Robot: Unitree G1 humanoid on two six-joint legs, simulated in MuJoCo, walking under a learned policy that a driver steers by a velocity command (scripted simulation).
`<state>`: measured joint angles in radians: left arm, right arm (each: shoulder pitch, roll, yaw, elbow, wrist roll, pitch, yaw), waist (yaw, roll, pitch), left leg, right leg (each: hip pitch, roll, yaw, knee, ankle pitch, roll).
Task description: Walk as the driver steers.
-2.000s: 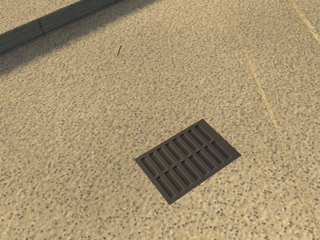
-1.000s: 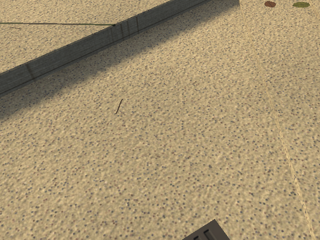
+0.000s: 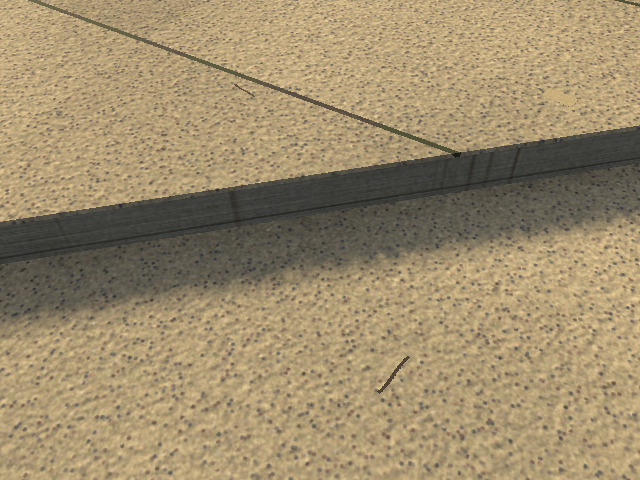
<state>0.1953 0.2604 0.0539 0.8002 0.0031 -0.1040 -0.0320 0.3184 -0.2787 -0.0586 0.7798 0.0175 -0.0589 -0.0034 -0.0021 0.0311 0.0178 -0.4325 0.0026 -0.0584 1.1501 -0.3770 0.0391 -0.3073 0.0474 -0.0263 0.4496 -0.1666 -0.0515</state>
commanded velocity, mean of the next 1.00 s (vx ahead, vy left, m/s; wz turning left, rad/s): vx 0.50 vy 0.00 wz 0.38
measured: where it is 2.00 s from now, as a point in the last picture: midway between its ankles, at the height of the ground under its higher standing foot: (228, 281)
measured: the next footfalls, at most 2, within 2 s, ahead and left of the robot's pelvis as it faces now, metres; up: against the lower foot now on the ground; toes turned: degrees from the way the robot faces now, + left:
left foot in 0.40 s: +0.37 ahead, +0.16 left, +0.00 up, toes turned +11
right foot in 0.88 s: +0.67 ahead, +0.05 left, +0.00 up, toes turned +23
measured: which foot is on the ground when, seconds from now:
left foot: up 0.00-0.38, down 0.40-0.90, up 0.92-1.00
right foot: down 0.00-0.40, up 0.42-0.86, down 0.88-1.00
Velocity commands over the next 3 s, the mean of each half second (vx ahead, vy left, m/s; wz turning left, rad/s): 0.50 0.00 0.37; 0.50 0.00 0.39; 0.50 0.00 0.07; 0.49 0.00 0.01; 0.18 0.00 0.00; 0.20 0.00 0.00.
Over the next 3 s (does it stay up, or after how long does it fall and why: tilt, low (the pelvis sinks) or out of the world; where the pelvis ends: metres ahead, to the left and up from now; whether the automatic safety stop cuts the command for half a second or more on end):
stays up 1.37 0.39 0.15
